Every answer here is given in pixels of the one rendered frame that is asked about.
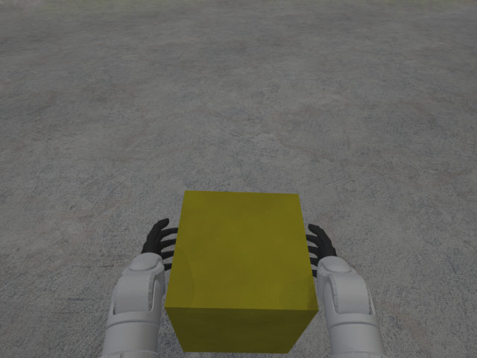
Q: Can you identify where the right robot forearm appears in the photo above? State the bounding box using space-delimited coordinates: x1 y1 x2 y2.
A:
317 256 391 358

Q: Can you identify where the carton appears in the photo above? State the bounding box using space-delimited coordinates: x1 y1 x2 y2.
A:
165 190 319 354

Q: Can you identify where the left robot forearm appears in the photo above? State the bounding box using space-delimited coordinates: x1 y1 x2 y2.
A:
99 253 165 358

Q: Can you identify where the robot left hand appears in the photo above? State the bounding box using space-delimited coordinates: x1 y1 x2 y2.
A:
141 218 178 271

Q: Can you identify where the robot right hand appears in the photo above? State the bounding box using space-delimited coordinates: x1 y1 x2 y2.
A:
306 224 337 278

